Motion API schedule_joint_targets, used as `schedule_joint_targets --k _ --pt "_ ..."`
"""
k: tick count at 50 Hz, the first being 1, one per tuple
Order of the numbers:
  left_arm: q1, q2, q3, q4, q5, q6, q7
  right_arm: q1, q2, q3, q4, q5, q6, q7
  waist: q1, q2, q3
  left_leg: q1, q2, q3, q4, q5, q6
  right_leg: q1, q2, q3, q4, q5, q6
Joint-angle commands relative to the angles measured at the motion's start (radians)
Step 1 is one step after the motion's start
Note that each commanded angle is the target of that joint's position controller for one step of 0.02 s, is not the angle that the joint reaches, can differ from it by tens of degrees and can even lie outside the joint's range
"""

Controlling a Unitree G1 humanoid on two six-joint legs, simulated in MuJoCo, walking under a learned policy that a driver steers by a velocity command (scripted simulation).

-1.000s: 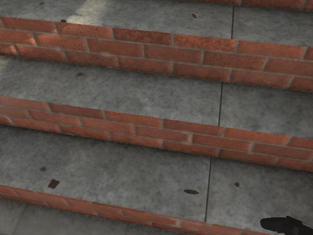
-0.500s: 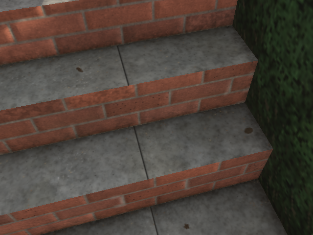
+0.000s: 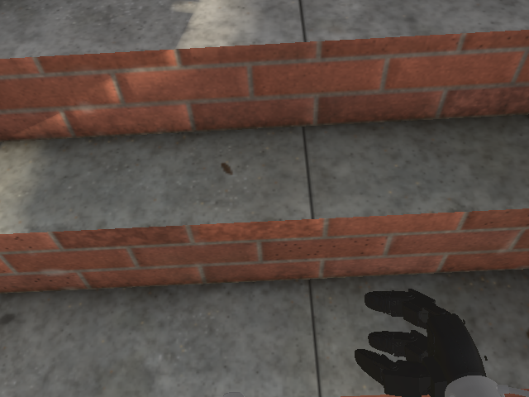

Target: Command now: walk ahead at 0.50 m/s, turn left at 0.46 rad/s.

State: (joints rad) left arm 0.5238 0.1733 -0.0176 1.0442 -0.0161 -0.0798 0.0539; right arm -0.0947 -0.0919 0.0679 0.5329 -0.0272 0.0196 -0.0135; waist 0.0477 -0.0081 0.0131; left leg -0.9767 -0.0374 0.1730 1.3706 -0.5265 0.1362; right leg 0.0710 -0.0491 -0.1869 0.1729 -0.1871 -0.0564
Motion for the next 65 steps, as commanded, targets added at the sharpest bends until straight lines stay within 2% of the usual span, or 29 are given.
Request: schedule_joint_targets --k 1,2,3,6,11,15,18,20,22,24,25,26,27,28,30,33,35,41,46,49,51,53,54,55,56,57,58,61,65 --pt "-0.160 0.313 0.077 -0.225 -0.003 -0.032 -0.032 0.438 -0.203 -0.086 0.072 -0.018 -0.012 0.002 -0.264 -0.152 -0.415 0.818 -0.035 -0.329 -0.408 -0.063 0.143 -0.324 -0.179 0.035 0.879 1.668 -0.071" --pt "-0.254 0.237 0.071 -0.296 0.030 -0.043 -0.079 0.471 -0.323 -0.133 0.117 -0.009 0.002 -0.013 -0.257 0.217 -0.389 0.923 0.209 -0.942 -0.845 0.065 0.251 -0.684 0.100 0.069 1.331 0.212 -0.005" --pt "-0.246 0.158 0.062 -0.334 0.090 -0.034 -0.094 0.352 -0.340 -0.159 0.097 -0.005 0.010 -0.034 -0.166 0.185 -0.377 0.851 0.250 -1.186 -1.000 0.069 0.227 -0.813 0.088 0.323 1.667 0.089 -0.014" --pt "-0.268 -0.021 0.010 -0.400 0.088 0.016 -0.049 0.297 -0.175 -0.115 0.223 -0.014 -0.024 -0.019 0.004 -0.074 0.051 0.461 0.159 -0.756 -0.912 0.023 0.064 -0.991 0.043 0.279 1.801 0.154 -0.014" --pt "-0.329 -0.050 -0.015 -0.457 0.095 0.032 -0.024 0.380 -0.129 -0.105 0.362 0.009 -0.101 0.024 0.041 -0.019 0.054 0.482 0.029 -0.389 -0.915 0.491 0.011 -1.147 0.009 0.208 1.729 0.073 -0.031" --pt "-0.592 -0.139 -0.047 -0.562 0.085 0.029 0.000 0.596 -0.197 -0.117 0.412 -0.009 -0.120 0.016 -0.090 0.085 0.024 0.795 0.167 -0.589 -1.000 0.534 0.069 -1.612 0.028 0.140 2.295 -0.155 -0.022" --pt "-0.794 -0.128 -0.071 -0.678 0.105 0.024 -0.003 0.638 -0.201 -0.125 0.430 0.012 -0.110 0.001 -0.126 0.031 0.075 0.734 0.102 -0.555 -1.111 0.498 0.004 -1.546 -0.006 0.119 1.959 -0.214 -0.026" --pt "-0.863 -0.110 -0.065 -0.729 0.083 0.044 -0.011 0.661 -0.207 -0.134 0.433 0.024 -0.099 -0.042 -0.148 0.058 0.017 0.736 0.148 -0.589 -1.258 0.765 0.077 -1.335 -0.007 0.118 1.710 -0.222 -0.021" --pt "-0.709 -0.146 -0.082 -0.675 0.057 0.049 -0.016 0.527 -0.225 -0.147 0.361 0.032 -0.073 -0.065 -0.028 0.099 -0.158 0.646 0.141 -0.373 -1.250 1.431 0.080 -0.728 0.044 0.090 1.261 -0.304 -0.084" --pt "-0.325 0.031 0.008 -0.547 0.006 0.047 -0.009 0.436 -0.374 -0.196 0.269 0.055 -0.123 -0.050 0.133 0.164 -0.479 0.840 0.195 -0.410 -0.880 2.237 0.072 -0.357 0.116 0.081 1.103 -0.260 -0.071" --pt "-0.218 0.109 0.049 -0.518 0.017 0.038 -0.005 0.370 -0.399 -0.212 0.244 0.072 -0.162 -0.028 0.208 0.140 -0.552 0.840 0.162 -0.396 -0.608 2.132 0.053 -0.216 0.093 0.179 0.903 -0.277 -0.078" --pt "-0.183 0.197 0.086 -0.468 0.031 0.004 -0.004 0.410 -0.260 -0.186 0.178 0.095 -0.178 0.011 0.121 -0.230 -0.710 0.464 -0.052 -0.440 -0.092 1.269 -0.035 0.117 -0.253 0.782 0.668 -0.384 -0.295" --pt "-0.249 0.203 0.096 -0.477 0.029 0.055 0.026 0.306 -0.255 -0.177 0.148 -0.001 -0.187 0.031 0.111 -0.349 -0.704 0.403 -0.124 -0.370 0.333 0.532 -0.072 -0.088 -0.292 1.079 0.328 -0.338 -0.286" --pt "-0.340 0.119 0.095 -0.437 0.013 0.075 0.023 0.281 -0.180 -0.173 0.094 -0.034 -0.162 0.045 0.020 -0.191 -0.551 0.264 -0.076 -0.407 0.471 0.533 -0.058 -0.224 -0.252 0.995 0.338 -0.713 -0.241" --pt "-0.391 -0.005 0.071 -0.324 0.034 0.086 0.035 0.253 -0.046 -0.126 0.066 -0.060 -0.094 0.018 -0.079 0.042 -0.088 0.027 -0.038 -0.335 0.570 0.543 -0.038 -0.546 -0.243 0.738 0.424 -0.657 -0.178" --pt "-0.367 -0.083 0.051 -0.219 0.055 0.034 0.014 0.315 -0.006 -0.091 0.032 -0.020 -0.025 -0.020 -0.161 0.030 0.091 -0.096 -0.021 -0.357 0.731 0.361 -0.058 -0.664 -0.235 0.486 0.313 -0.349 -0.117" --pt "-0.334 -0.028 0.063 -0.191 0.051 0.007 -0.009 0.300 -0.028 -0.095 0.019 0.009 -0.017 -0.017 -0.163 0.006 0.109 -0.171 -0.006 -0.346 0.680 0.337 -0.070 -0.599 -0.242 0.344 0.271 -0.212 -0.104" --pt "-0.272 0.136 0.113 -0.228 0.058 -0.034 0.013 0.151 -0.117 -0.133 -0.016 -0.002 -0.002 0.005 -0.098 -0.053 0.005 -0.137 0.065 -0.232 0.474 0.393 -0.076 -0.325 -0.290 0.120 0.127 0.032 -0.125" --pt "-0.149 0.131 0.114 -0.216 0.082 -0.037 0.019 0.020 -0.036 -0.101 -0.027 -0.017 -0.017 0.026 0.010 -0.130 -0.032 -0.249 0.168 -0.193 0.246 0.207 -0.056 0.056 -0.296 0.090 0.084 0.291 -0.096" --pt "-0.229 0.132 0.106 -0.277 0.066 -0.013 0.023 -0.001 -0.024 -0.079 -0.028 0.009 -0.040 0.068 0.013 -0.124 -0.066 0.119 0.193 -0.094 -0.294 0.254 -0.072 -0.058 -0.187 0.018 0.057 0.376 -0.075" --pt "-0.178 0.159 0.109 -0.263 0.044 -0.005 0.003 0.141 -0.073 -0.102 0.069 0.033 -0.065 0.063 0.011 -0.053 -0.181 0.536 0.048 -0.006 -0.716 0.553 -0.078 -0.034 -0.172 0.061 0.232 0.806 -0.084" --pt "-0.140 0.199 0.129 -0.260 -0.026 0.000 -0.010 0.340 -0.137 -0.134 0.143 0.000 -0.088 0.038 -0.098 -0.076 -0.247 0.927 -0.018 0.030 -1.158 0.870 -0.125 -0.098 -0.074 0.029 0.496 0.705 -0.011" --pt "-0.190 0.144 0.118 -0.276 -0.045 0.009 -0.010 0.408 -0.147 -0.138 0.174 -0.033 -0.105 0.039 -0.135 -0.099 -0.210 1.060 0.120 -0.055 -1.171 1.020 -0.155 -0.281 -0.058 0.039 0.638 0.176 0.002" --pt "-0.125 0.000 0.093 -0.350 -0.036 0.010 -0.014 0.518 -0.273 -0.161 0.202 -0.061 -0.096 0.030 -0.081 0.239 -0.304 1.511 0.439 -0.276 -0.701 2.164 -0.076 -0.781 -0.011 0.077 1.002 -0.440 0.072" --pt "-0.170 -0.016 0.085 -0.340 -0.062 0.019 -0.015 0.617 -0.342 -0.179 0.171 -0.025 -0.075 0.005 -0.223 0.213 -0.525 1.534 0.592 -0.365 -0.710 2.478 0.081 -0.851 0.073 0.222 1.375 -0.473 0.095" --pt "-0.227 -0.022 0.084 -0.337 -0.041 0.038 0.003 0.570 -0.329 -0.168 0.142 -0.026 -0.072 -0.009 -0.253 0.150 -0.534 1.294 0.606 -0.341 -0.861 1.920 0.159 -0.795 0.047 0.269 1.555 -0.346 0.122" --pt "-0.280 -0.027 0.090 -0.360 -0.015 0.053 0.002 0.397 -0.279 -0.150 0.132 -0.018 -0.069 -0.012 -0.143 0.212 -0.382 1.120 0.531 -0.317 -0.918 1.524 0.151 -0.811 0.002 0.264 1.641 -0.256 0.135" --pt "-0.328 0.018 0.110 -0.395 0.024 0.095 -0.003 0.249 -0.130 -0.094 0.124 0.003 -0.104 -0.024 -0.009 0.204 -0.095 0.816 0.455 -0.154 -1.025 1.280 0.080 -0.833 0.043 0.274 1.835 -0.243 0.100" --pt "-0.460 -0.015 0.096 -0.522 0.060 0.127 0.013 0.396 -0.254 -0.147 0.184 -0.016 -0.136 -0.028 -0.035 0.204 -0.038 0.964 0.534 -0.139 -1.114 0.952 0.078 -1.177 0.064 0.298 2.106 -0.375 0.027"
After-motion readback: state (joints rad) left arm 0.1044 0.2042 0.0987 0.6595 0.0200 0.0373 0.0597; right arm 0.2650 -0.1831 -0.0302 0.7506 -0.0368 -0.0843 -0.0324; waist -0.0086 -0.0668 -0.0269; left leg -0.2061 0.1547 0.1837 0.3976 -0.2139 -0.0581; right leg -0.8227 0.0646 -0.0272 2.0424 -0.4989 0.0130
